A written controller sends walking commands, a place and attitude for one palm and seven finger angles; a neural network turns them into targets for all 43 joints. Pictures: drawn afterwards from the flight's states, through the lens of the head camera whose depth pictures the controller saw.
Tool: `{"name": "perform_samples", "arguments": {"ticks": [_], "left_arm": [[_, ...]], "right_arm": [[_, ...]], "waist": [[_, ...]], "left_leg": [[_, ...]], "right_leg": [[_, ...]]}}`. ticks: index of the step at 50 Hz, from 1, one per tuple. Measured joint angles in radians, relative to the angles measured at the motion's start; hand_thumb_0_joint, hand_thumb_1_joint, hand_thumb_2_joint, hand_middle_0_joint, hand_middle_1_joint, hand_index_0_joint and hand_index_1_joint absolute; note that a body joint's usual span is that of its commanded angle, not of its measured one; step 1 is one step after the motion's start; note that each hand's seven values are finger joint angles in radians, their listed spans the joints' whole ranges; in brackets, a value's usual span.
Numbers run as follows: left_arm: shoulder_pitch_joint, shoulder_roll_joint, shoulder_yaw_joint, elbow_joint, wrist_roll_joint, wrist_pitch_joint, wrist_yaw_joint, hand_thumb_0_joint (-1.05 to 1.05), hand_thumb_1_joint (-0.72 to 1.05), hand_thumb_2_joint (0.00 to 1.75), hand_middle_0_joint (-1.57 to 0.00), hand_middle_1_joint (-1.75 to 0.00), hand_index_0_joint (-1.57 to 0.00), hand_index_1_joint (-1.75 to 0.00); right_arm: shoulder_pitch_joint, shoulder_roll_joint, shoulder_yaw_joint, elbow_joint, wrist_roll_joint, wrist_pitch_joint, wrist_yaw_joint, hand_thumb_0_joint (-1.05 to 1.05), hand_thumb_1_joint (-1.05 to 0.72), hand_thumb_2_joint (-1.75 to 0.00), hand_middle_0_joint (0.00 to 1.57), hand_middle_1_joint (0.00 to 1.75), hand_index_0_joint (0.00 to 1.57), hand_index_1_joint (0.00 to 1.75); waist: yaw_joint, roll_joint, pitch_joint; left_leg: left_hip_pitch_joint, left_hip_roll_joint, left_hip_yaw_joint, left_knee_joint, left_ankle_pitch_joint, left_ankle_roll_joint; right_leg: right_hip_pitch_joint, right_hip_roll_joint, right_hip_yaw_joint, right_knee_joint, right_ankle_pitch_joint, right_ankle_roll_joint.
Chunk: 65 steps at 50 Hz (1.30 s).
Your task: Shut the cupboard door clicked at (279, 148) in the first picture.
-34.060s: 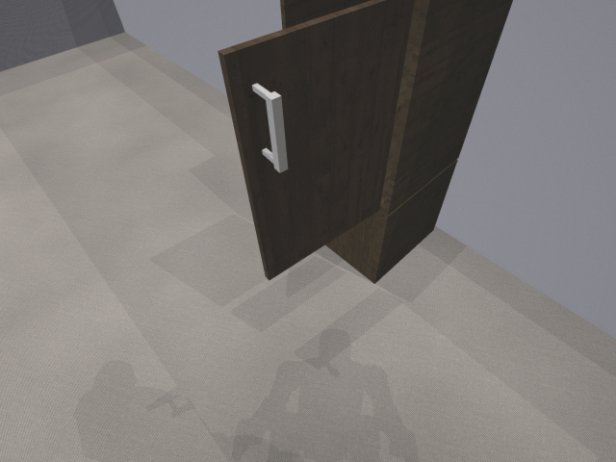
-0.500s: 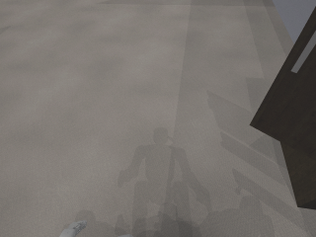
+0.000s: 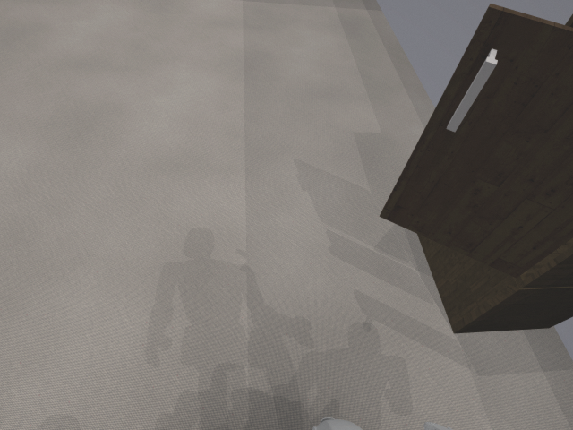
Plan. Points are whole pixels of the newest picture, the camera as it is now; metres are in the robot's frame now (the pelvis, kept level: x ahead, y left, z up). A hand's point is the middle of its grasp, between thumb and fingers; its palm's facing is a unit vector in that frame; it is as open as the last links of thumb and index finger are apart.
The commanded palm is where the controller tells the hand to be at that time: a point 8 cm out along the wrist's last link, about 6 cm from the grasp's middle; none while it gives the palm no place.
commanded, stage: turn to face it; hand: left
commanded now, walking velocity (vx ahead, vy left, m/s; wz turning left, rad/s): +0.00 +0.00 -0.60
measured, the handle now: (471, 92) +0.69 -0.28 +0.12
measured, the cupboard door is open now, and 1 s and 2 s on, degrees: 58 58 58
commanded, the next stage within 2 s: take the last steps up to it in 0.62 s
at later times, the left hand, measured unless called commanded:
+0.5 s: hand (215, 409) +0.16 +0.11 -0.14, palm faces -0.26 -0.93 -0.27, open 7.4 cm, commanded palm none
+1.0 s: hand (200, 409) +0.16 +0.14 -0.17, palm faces -0.35 -0.92 -0.15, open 7.4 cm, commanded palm none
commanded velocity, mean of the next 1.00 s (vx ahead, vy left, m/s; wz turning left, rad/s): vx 0.09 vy -0.04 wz -0.33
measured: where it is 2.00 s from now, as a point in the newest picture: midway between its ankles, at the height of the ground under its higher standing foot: outside the picture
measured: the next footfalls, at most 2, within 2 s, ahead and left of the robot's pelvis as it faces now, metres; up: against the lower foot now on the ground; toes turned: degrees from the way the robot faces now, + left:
right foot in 0.38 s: +0.01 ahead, -0.15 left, +0.00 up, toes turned -17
left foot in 0.80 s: +0.10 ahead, +0.06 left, +0.00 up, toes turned -16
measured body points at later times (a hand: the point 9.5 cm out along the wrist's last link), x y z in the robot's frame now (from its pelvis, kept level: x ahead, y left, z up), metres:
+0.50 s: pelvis +0.00 -0.04 +0.00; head +0.02 -0.08 +0.44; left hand +0.18 +0.16 -0.12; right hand -0.06 -0.30 -0.17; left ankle +0.00 +0.10 -0.67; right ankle -0.02 -0.14 -0.74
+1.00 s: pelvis +0.06 -0.03 +0.01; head +0.08 +0.00 +0.46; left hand +0.18 +0.19 -0.16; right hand -0.03 -0.25 -0.12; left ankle +0.06 +0.07 -0.74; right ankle -0.02 -0.16 -0.64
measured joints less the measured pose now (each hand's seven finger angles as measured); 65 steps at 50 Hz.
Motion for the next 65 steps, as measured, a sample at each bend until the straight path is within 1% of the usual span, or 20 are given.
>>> {"name": "perform_samples", "arguments": {"ticks": [3,8,15,18,19,20,22,24,27,34,37,39,40,41,43,47,51,57,61,65], "left_arm": [[-0.009,0.015,0.01,-0.004,0.001,0.003,-0.01,0.01,0.91,0.9,-0.2,-0.3,-0.2,-0.3],[-0.028,0.025,0.016,-0.012,-0.001,0.008,-0.014,0.01,0.91,0.9,-0.2,-0.3,-0.19,-0.29],[-0.077,-0.004,-0.002,-0.02,0.0,0.005,-0.016,0.01,0.91,0.9,-0.2,-0.3,-0.19,-0.29],[-0.088,-0.018,-0.015,-0.034,0.0,-0.015,-0.016,0.01,0.91,0.9,-0.2,-0.3,-0.19,-0.29],[-0.089,-0.02,-0.02,-0.037,0.003,-0.029,-0.013,0.01,0.91,0.9,-0.2,-0.3,-0.19,-0.29],[-0.095,-0.034,-0.025,-0.033,0.003,-0.041,-0.007,0.01,0.91,0.9,-0.2,-0.3,-0.19,-0.29],[-0.093,-0.058,-0.04,-0.03,-0.001,-0.051,0.003,0.01,0.91,0.9,-0.2,-0.3,-0.19,-0.3],[-0.082,-0.074,-0.046,-0.026,-0.001,-0.05,0.012,0.01,0.91,0.9,-0.2,-0.3,-0.2,-0.3],[-0.065,-0.083,-0.051,-0.014,-0.004,-0.05,0.018,0.01,0.9,0.9,-0.2,-0.3,-0.2,-0.3],[-0.029,-0.093,-0.048,0.017,0.0,-0.058,0.019,0.01,0.9,0.9,-0.21,-0.3,-0.2,-0.3],[-0.011,-0.086,-0.041,0.03,0.003,-0.055,0.021,0.01,0.91,0.9,-0.21,-0.3,-0.2,-0.3],[0.003,-0.077,-0.036,0.044,0.001,-0.049,0.022,0.01,0.91,0.9,-0.21,-0.3,-0.2,-0.3],[0.013,-0.074,-0.033,0.049,-0.002,-0.045,0.021,0.01,0.91,0.9,-0.21,-0.3,-0.2,-0.3],[0.02,-0.065,-0.029,0.058,-0.006,-0.039,0.019,0.01,0.91,0.9,-0.21,-0.3,-0.2,-0.3],[0.035,-0.049,-0.022,0.07,-0.002,-0.023,0.013,0.01,0.91,0.9,-0.21,-0.3,-0.2,-0.3],[0.044,-0.026,-0.007,0.084,0.013,-0.014,-0.013,0.01,0.91,0.9,-0.2,-0.3,-0.2,-0.3],[0.034,-0.012,-0.001,0.076,0.012,-0.024,-0.022,0.01,0.91,0.9,-0.2,-0.3,-0.19,-0.3],[-0.003,-0.014,-0.005,0.077,0.013,-0.018,-0.03,0.01,0.91,0.9,-0.2,-0.3,-0.19,-0.29],[-0.055,-0.028,-0.018,0.075,0.009,-0.021,-0.035,0.01,0.91,0.9,-0.2,-0.3,-0.19,-0.29],[-0.105,-0.046,-0.027,0.062,0.004,-0.048,-0.036,0.01,0.91,0.9,-0.2,-0.3,-0.19,-0.29]], "right_arm": [[0.022,0.01,0.008,0.004,-0.002,-0.002,-0.006,0.0,-0.91,-0.89,0.21,0.3,0.21,0.3],[0.058,0.015,0.004,0.027,0.002,-0.006,-0.005,0.0,-0.9,-0.89,0.21,0.3,0.21,0.3],[0.102,-0.012,-0.022,0.071,-0.004,0.003,0.006,0.0,-0.9,-0.89,0.21,0.3,0.21,0.3],[0.126,-0.034,-0.035,0.089,0.001,0.011,0.012,0.0,-0.9,-0.89,0.21,0.3,0.21,0.3],[0.135,-0.042,-0.039,0.094,0.006,0.016,0.014,0.0,-0.9,-0.89,0.21,0.3,0.21,0.3],[0.13,-0.055,-0.044,0.105,0.008,0.027,0.013,0.0,-0.9,-0.89,0.21,0.3,0.21,0.3],[0.117,-0.075,-0.051,0.117,0.012,0.053,0.009,0.0,-0.91,-0.89,0.2,0.3,0.21,0.3],[0.105,-0.078,-0.054,0.123,0.01,0.061,0.01,0.0,-0.91,-0.89,0.2,0.3,0.2,0.3],[0.092,-0.069,-0.049,0.117,0.006,0.053,0.017,0.0,-0.91,-0.89,0.2,0.3,0.2,0.3],[0.071,-0.036,-0.04,0.112,0.009,0.042,0.014,0.0,-0.91,-0.9,0.2,0.3,0.2,0.3],[0.056,-0.021,-0.034,0.113,0.012,0.037,0.009,0.0,-0.91,-0.9,0.2,0.3,0.2,0.3],[0.052,-0.011,-0.027,0.109,0.013,0.024,0.006,0.0,-0.91,-0.9,0.2,0.3,0.2,0.3],[0.057,-0.009,-0.023,0.105,0.011,0.012,0.005,0.0,-0.91,-0.9,0.2,0.3,0.2,0.3],[0.058,0.001,-0.019,0.107,0.005,0.001,0.004,0.0,-0.91,-0.89,0.2,0.3,0.2,0.3],[0.071,0.017,-0.007,0.101,-0.007,-0.011,0.005,0.0,-0.91,-0.89,0.2,0.3,0.2,0.3],[0.127,0.036,0.005,0.101,-0.012,-0.031,-0.002,0.0,-0.91,-0.89,0.2,0.3,0.21,0.3],[0.181,0.043,0.007,0.13,-0.008,-0.046,-0.009,0.0,-0.91,-0.89,0.21,0.3,0.21,0.3],[0.248,0.046,-0.005,0.176,-0.008,-0.053,-0.01,0.0,-0.9,-0.89,0.21,0.3,0.21,0.3],[0.283,0.041,-0.015,0.205,-0.014,-0.052,-0.005,0.0,-0.91,-0.89,0.2,0.3,0.21,0.3],[0.313,0.031,-0.025,0.238,-0.014,-0.04,0.003,0.0,-0.9,-0.89,0.21,0.3,0.21,0.3]], "waist": [[-0.002,0.011,0.004],[-0.01,0.023,0.002],[-0.05,0.064,0.004],[-0.059,0.079,-0.005],[-0.059,0.079,-0.013],[-0.059,0.1,-0.01],[-0.066,0.124,-0.009],[-0.065,0.124,-0.015],[-0.067,0.106,-0.023],[-0.047,0.073,-0.034],[-0.029,0.057,-0.037],[-0.025,0.045,-0.04],[-0.025,0.045,-0.047],[-0.028,0.029,-0.051],[-0.029,0.012,-0.058],[-0.04,0.011,-0.066],[-0.039,0.012,-0.061],[-0.057,0.015,-0.044],[-0.084,0.026,-0.019],[-0.108,0.048,-0.004]], "left_leg": [[0.039,0.022,0.028,-0.055,0.021,-0.001],[0.076,0.049,0.089,-0.091,0.028,-0.006],[0.081,0.092,0.165,-0.034,-0.014,-0.032],[0.063,0.113,0.193,0.043,-0.058,-0.056],[0.041,0.117,0.19,0.096,-0.081,-0.065],[0.008,0.118,0.143,0.176,-0.151,-0.074],[-0.073,0.083,0.038,0.361,-0.224,-0.08],[-0.137,0.052,-0.011,0.489,-0.19,-0.085],[-0.193,0.037,-0.042,0.539,-0.102,-0.098],[-0.17,0.02,-0.071,0.373,-0.096,-0.111],[-0.116,0.003,-0.063,0.243,-0.107,-0.104],[-0.053,-0.008,-0.053,0.103,-0.039,-0.099],[-0.015,-0.009,-0.05,0.021,-0.008,-0.084],[-0.008,-0.017,-0.041,0.01,-0.004,-0.048],[0.005,-0.013,-0.022,0.017,-0.02,-0.011],[0.081,0.007,-0.004,-0.084,0.008,-0.014],[0.148,0.019,0.019,-0.175,0.033,-0.02],[0.222,0.037,0.066,-0.227,0.014,-0.044],[0.262,0.056,0.089,-0.226,-0.021,-0.075],[0.283,0.091,0.097,-0.167,-0.093,-0.123]], "right_leg": [[-0.036,-0.031,-0.041,0.132,0.037,0.021],[-0.034,-0.08,-0.062,0.132,0.083,0.039],[0.071,-0.097,-0.113,-0.15,0.061,0.018],[0.162,-0.086,-0.134,-0.356,0.185,-0.007],[0.181,-0.085,-0.127,-0.401,0.207,-0.027],[0.17,-0.072,-0.126,-0.379,0.187,-0.042],[0.167,-0.06,-0.121,-0.367,0.163,-0.059],[0.181,-0.056,-0.106,-0.408,0.182,-0.061],[0.206,-0.05,-0.087,-0.484,0.227,-0.066],[0.227,-0.028,-0.063,-0.54,0.252,-0.069],[0.222,-0.021,-0.047,-0.525,0.242,-0.06],[0.214,-0.018,-0.037,-0.497,0.224,-0.049],[0.204,-0.012,-0.035,-0.471,0.207,-0.042],[0.187,-0.015,-0.027,-0.425,0.158,-0.044],[0.128,-0.011,-0.031,-0.255,0.035,-0.048],[0.007,-0.025,-0.056,0.042,0.099,-0.033],[-0.073,-0.062,-0.047,0.133,0.21,-0.014],[-0.127,-0.115,-0.061,0.051,0.286,0.001],[-0.101,-0.133,-0.097,-0.137,0.28,-0.011],[-0.015,-0.115,-0.129,-0.332,0.266,-0.042]]}}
